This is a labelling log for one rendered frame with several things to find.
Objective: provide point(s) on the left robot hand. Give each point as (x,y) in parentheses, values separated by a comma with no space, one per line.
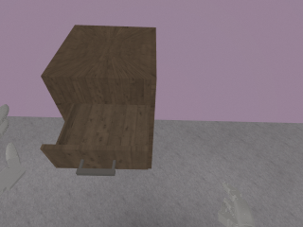
(9,176)

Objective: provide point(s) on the right robot hand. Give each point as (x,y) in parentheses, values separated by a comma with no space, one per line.
(240,212)

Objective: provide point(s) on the cabinet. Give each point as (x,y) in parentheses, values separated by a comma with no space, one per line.
(113,65)

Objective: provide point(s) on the handle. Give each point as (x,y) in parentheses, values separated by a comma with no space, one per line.
(96,171)

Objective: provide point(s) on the drawer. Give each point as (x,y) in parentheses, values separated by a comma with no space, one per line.
(101,133)

